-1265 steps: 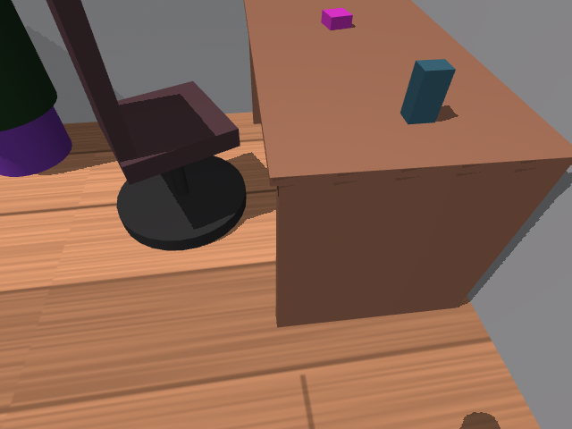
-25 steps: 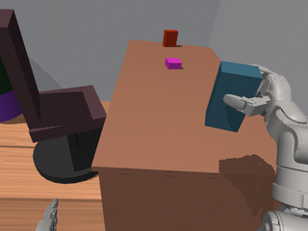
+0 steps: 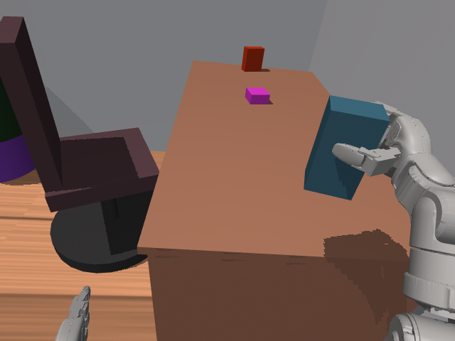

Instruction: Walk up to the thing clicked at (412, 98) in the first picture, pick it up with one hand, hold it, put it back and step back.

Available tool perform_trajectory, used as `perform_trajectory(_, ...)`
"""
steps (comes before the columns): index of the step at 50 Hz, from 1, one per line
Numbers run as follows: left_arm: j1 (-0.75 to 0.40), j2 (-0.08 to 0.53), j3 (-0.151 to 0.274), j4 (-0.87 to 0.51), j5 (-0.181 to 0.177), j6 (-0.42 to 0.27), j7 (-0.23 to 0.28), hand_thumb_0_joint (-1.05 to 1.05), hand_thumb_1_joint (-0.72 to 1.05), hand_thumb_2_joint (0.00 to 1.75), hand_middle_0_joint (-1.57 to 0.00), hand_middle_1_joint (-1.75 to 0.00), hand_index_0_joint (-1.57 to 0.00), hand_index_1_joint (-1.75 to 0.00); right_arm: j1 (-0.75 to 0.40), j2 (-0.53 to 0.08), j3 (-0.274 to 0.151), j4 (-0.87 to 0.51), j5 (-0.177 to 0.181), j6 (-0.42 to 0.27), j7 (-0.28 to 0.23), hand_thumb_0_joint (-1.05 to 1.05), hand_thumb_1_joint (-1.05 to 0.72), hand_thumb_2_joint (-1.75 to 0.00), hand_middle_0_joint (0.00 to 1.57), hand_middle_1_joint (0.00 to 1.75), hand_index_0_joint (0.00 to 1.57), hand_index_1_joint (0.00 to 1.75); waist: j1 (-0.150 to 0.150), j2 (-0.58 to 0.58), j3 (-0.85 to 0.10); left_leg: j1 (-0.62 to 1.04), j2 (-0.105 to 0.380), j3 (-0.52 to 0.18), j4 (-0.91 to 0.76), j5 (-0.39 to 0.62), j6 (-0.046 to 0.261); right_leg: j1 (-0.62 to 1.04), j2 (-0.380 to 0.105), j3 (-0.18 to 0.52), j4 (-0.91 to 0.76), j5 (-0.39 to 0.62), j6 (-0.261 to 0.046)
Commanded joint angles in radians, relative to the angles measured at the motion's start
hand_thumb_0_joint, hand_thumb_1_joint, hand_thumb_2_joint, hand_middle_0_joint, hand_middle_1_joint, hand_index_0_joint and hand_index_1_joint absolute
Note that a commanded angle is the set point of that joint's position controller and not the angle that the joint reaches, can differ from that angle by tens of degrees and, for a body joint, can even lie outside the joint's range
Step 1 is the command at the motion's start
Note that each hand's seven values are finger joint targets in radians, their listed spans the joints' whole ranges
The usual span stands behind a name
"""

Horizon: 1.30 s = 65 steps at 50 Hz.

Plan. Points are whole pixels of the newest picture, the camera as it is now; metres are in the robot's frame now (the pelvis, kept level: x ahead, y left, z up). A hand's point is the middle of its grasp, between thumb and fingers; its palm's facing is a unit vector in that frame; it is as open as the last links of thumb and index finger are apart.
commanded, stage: crouch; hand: right
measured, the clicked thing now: (340, 149) +0.34 -0.15 +0.26
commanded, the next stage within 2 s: lower in 1.80 s
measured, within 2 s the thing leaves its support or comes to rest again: neither
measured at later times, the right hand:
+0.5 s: hand (338, 146) +0.44 -0.20 +0.21, palm faces +0.19 +0.98 +0.03, open 9.8 cm
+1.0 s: hand (332, 149) +0.49 -0.22 +0.17, palm faces +0.16 +0.99 +0.02, open 9.8 cm
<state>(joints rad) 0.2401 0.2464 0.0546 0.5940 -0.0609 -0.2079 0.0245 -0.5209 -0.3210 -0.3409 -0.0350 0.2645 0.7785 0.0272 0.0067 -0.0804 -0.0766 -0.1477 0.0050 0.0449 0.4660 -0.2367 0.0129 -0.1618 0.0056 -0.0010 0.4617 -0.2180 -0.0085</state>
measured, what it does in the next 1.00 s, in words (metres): stands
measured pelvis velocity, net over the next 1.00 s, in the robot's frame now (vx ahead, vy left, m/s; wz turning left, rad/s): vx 0.02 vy -0.01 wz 0.04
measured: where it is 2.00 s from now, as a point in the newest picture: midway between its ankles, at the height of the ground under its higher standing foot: outside the picture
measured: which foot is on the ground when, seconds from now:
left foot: down 0.00-1.00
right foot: down 0.00-1.00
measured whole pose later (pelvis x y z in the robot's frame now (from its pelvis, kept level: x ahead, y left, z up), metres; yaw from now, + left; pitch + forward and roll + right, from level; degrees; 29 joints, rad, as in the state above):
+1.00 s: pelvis +0.02 -0.01 +0.00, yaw +3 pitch +6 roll +0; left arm 0.25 0.24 0.02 0.58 -0.02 -0.20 0.07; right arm -0.81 -0.45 -0.37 0.91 0.14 0.02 0.10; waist 0.07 -0.02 -0.07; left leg -0.35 -0.01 0.00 0.51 -0.25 0.00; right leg -0.36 -0.01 -0.04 0.52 -0.26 -0.02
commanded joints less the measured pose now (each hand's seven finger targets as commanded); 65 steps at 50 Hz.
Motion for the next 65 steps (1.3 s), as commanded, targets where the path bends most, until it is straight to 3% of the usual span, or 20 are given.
perform_trajectory(1, -0.107, 0.057, -0.004, -0.144, -0.001, -0.062, 0.001, 0.00, -0.55, 0.06, -0.03, -0.03, -0.02, -0.04, -0.418, -0.208, -0.049, -0.123, -0.016, -0.102, -0.022, 0.00, -0.21, -1.36, 1.41, 1.53, 1.45, 1.53, 0.005, 0.072, -0.078, -0.063, 0.002, 0.000, -0.113, 0.083, -0.016, 0.041, 0.013, -0.011, -0.065, 0.046, -0.029)
perform_trajectory(6, -0.099, 0.120, 0.048, -0.144, 0.011, -0.084, 0.004, 0.00, -0.55, 0.06, -0.04, -0.03, -0.03, -0.04, -0.520, -0.240, -0.037, -0.018, -0.056, -0.180, -0.021, 0.00, -0.17, -1.37, 1.40, 1.54, 1.45, 1.54, 0.040, 0.057, -0.113, -0.088, 0.001, -0.006, -0.096, 0.110, -0.014, 0.051, 0.005, -0.004, -0.058, 0.055, -0.028)
perform_trajectory(8, -0.105, 0.102, 0.027, -0.144, 0.011, -0.099, 0.005, 0.00, -0.54, 0.06, -0.04, -0.03, -0.03, -0.04, -0.551, -0.219, -0.015, 0.055, -0.061, -0.229, -0.009, 0.00, -0.16, -1.36, 1.39, 1.53, 1.44, 1.53, 0.048, 0.065, -0.116, -0.102, -0.002, -0.005, -0.087, 0.103, -0.013, 0.046, -0.003, 0.005, -0.054, 0.048, -0.027)
perform_trajectory(11, -0.141, 0.095, 0.022, -0.135, 0.016, -0.124, 0.012, 0.00, -0.55, 0.06, -0.04, -0.03, -0.03, -0.04, -0.635, -0.273, -0.040, 0.121, -0.070, -0.318, -0.003, 0.00, -0.16, -1.35, 1.38, 1.51, 1.43, 1.51, 0.033, 0.054, -0.160, -0.093, 0.005, -0.016, -0.080, 0.078, -0.015, 0.035, -0.003, 0.005, -0.039, 0.028, -0.026)
perform_trajectory(13, -0.127, 0.134, 0.061, -0.107, 0.024, -0.136, 0.023, 0.00, -0.54, 0.06, -0.04, -0.03, -0.03, -0.04, -0.664, -0.281, -0.044, 0.201, -0.076, -0.376, -0.003, 0.00, -0.16, -1.36, 1.39, 1.53, 1.44, 1.53, 0.048, 0.069, -0.177, -0.109, 0.002, -0.017, -0.068, 0.060, -0.015, 0.034, -0.011, 0.008, -0.034, 0.012, -0.024)
perform_trajectory(19, -0.135, 0.085, 0.004, -0.094, 0.036, -0.153, 0.037, 0.00, -0.54, 0.06, -0.04, -0.03, -0.04, -0.04, -0.747, -0.343, -0.060, 0.369, -0.102, -0.527, 0.000, 0.00, -0.14, -1.37, 1.39, 1.54, 1.44, 1.54, 0.027, 0.045, -0.257, -0.094, 0.001, -0.024, -0.046, 0.073, -0.013, 0.013, -0.011, 0.007, -0.016, 0.033, -0.018)
perform_trajectory(23, -0.152, 0.130, 0.035, -0.151, 0.039, -0.154, 0.050, 0.00, -0.54, 0.05, -0.04, -0.03, -0.04, -0.03, -0.737, -0.397, -0.091, 0.513, -0.118, -0.601, 0.001, 0.00, -0.13, -1.40, 1.41, 1.58, 1.47, 1.58, 0.026, 0.072, -0.268, -0.092, -0.007, -0.021, -0.039, 0.115, -0.012, -0.010, -0.014, 0.003, -0.007, 0.070, -0.016)
perform_trajectory(25, -0.082, 0.070, -0.013, -0.089, 0.042, -0.141, 0.038, 0.00, -0.54, 0.05, -0.04, -0.03, -0.04, -0.03, -0.734, -0.338, -0.049, 0.587, -0.123, -0.632, 0.013, 0.00, -0.11, -1.42, 1.43, 1.60, 1.48, 1.60, 0.032, 0.048, -0.228, -0.117, -0.010, -0.023, -0.041, 0.116, -0.008, -0.034, -0.014, -0.001, -0.015, 0.071, -0.013)
perform_trajectory(28, -0.109, 0.118, 0.021, -0.154, 0.042, -0.135, 0.041, 0.00, -0.54, 0.05, -0.04, -0.03, -0.04, -0.03, -0.770, -0.433, -0.094, 0.617, -0.135, -0.684, 0.015, 0.00, -0.12, -1.42, 1.42, 1.59, 1.48, 1.59, 0.033, 0.039, -0.266, -0.115, -0.014, -0.028, -0.035, 0.142, -0.005, -0.034, -0.017, -0.005, -0.010, 0.097, -0.010)
perform_trajectory(33, -0.037, 0.061, -0.022, -0.117, 0.040, -0.119, 0.035, 0.00, -0.55, 0.06, -0.04, -0.03, -0.04, -0.04, -0.798, -0.407, -0.063, 0.618, -0.126, -0.759, 0.044, 0.00, -0.12, -1.41, 1.40, 1.57, 1.46, 1.57, 0.046, 0.014, -0.290, -0.123, -0.012, -0.041, -0.033, 0.159, -0.008, -0.024, -0.010, -0.018, -0.002, 0.100, -0.016)
perform_trajectory(36, -0.084, 0.175, 0.066, -0.224, 0.040, -0.115, 0.054, 0.00, -0.55, 0.06, -0.04, -0.03, -0.04, -0.04, -0.832, -0.429, -0.070, 0.590, -0.116, -0.788, 0.052, 0.00, -0.13, -1.39, 1.39, 1.55, 1.44, 1.55, 0.079, 0.028, -0.391, -0.123, -0.019, -0.036, -0.015, 0.234, -0.008, 0.057, -0.017, -0.011, 0.014, 0.174, -0.014)
perform_trajectory(37, -0.001, 0.125, 0.034, -0.139, 0.043, -0.102, 0.053, 0.00, -0.56, 0.07, -0.04, -0.03, -0.03, -0.04, -0.834, -0.386, -0.033, 0.600, -0.118, -0.792, 0.059, 0.00, -0.12, -1.38, 1.38, 1.54, 1.43, 1.54, 0.084, -0.011, -0.379, -0.140, -0.020, -0.032, -0.012, 0.245, -0.005, 0.063, -0.016, -0.010, 0.015, 0.192, -0.012)
perform_trajectory(40, -0.013, 0.085, 0.008, -0.108, 0.035, -0.085, 0.054, 0.00, -0.56, 0.06, -0.04, -0.03, -0.03, -0.04, -0.791, -0.394, -0.055, 0.645, -0.107, -0.806, 0.066, 0.00, -0.10, -1.34, 1.34, 1.49, 1.39, 1.49, 0.056, -0.015, -0.346, -0.140, -0.016, -0.032, -0.011, 0.258, -0.006, 0.032, -0.011, -0.011, 0.021, 0.214, -0.015)
perform_trajectory(45, -0.090, 0.123, 0.027, -0.177, 0.037, -0.068, 0.060, 0.00, -0.56, 0.06, -0.05, -0.03, -0.03, -0.04, -0.799, -0.381, -0.049, 0.682, -0.109, -0.828, 0.067, 0.00, -0.11, -1.32, 1.32, 1.47, 1.37, 1.47, 0.056, 0.037, -0.353, -0.130, -0.022, -0.026, -0.009, 0.262, -0.006, 0.019, -0.019, -0.004, 0.023, 0.230, -0.011)
perform_trajectory(47, -0.025, 0.047, -0.035, -0.120, 0.034, -0.048, 0.049, 0.00, -0.56, 0.06, -0.04, -0.03, -0.03, -0.04, -0.756, -0.363, -0.036, 0.718, -0.113, -0.838, 0.075, 0.00, -0.11, -1.31, 1.32, 1.46, 1.37, 1.46, 0.043, 0.020, -0.316, -0.126, -0.021, -0.025, -0.005, 0.273, -0.008, -0.009, -0.016, -0.011, 0.023, 0.240, -0.012)
perform_trajectory(50, -0.014, 0.109, 0.017, -0.176, 0.035, -0.030, 0.050, 0.00, -0.56, 0.06, -0.05, -0.03, -0.03, -0.04, -0.784, -0.426, -0.072, 0.684, -0.110, -0.848, 0.077, 0.00, -0.11, -1.31, 1.32, 1.47, 1.37, 1.47, 0.051, -0.005, -0.385, -0.128, -0.023, -0.030, 0.001, 0.317, -0.006, 0.045, -0.019, -0.011, 0.036, 0.314, -0.008)
perform_trajectory(52, 0.037, 0.135, 0.056, -0.138, 0.036, -0.014, 0.049, 0.00, -0.56, 0.06, -0.04, -0.03, -0.03, -0.04, -0.741, -0.404, -0.063, 0.695, -0.108, -0.844, 0.072, 0.00, -0.11, -1.31, 1.32, 1.46, 1.37, 1.46, 0.057, -0.003, -0.320, -0.141, -0.024, -0.029, -0.003, 0.313, -0.006, 0.023, -0.016, -0.013, 0.031, 0.297, -0.009)
perform_trajectory(58, -0.021, 0.073, -0.003, -0.183, 0.034, -0.004, 0.034, 0.00, -0.56, 0.06, -0.04, -0.02, -0.03, -0.04, -0.802, -0.370, -0.043, 0.656, -0.107, -0.882, 0.063, 0.00, -0.08, -1.27, 1.28, 1.42, 1.33, 1.42, 0.058, 0.000, -0.359, -0.134, -0.022, -0.035, 0.002, 0.329, -0.009, 0.023, -0.018, -0.016, 0.051, 0.311, -0.014)
perform_trajectory(60, -0.050, 0.129, 0.038, -0.210, 0.034, -0.005, 0.043, 0.00, -0.57, 0.07, -0.04, -0.02, -0.03, -0.04, -0.787, -0.420, -0.069, 0.705, -0.113, -0.887, 0.059, 0.00, -0.11, -1.27, 1.29, 1.42, 1.34, 1.42, 0.068, 0.013, -0.375, -0.146, -0.026, -0.034, 0.009, 0.335, -0.008, 0.041, -0.025, -0.010, 0.061, 0.340, -0.012)
perform_trajectory(65, -0.013, 0.132, 0.035, -0.165, 0.035, 0.012, 0.042, 0.00, -0.56, 0.06, -0.04, -0.02, -0.03, -0.04, -0.777, -0.412, -0.065, 0.754, -0.111, -0.902, 0.071, 0.00, -0.09, -1.29, 1.30, 1.44, 1.34, 1.44, 0.074, -0.006, -0.378, -0.163, -0.028, -0.033, 0.011, 0.330, -0.005, 0.040, -0.027, -0.007, 0.066, 0.350, -0.008)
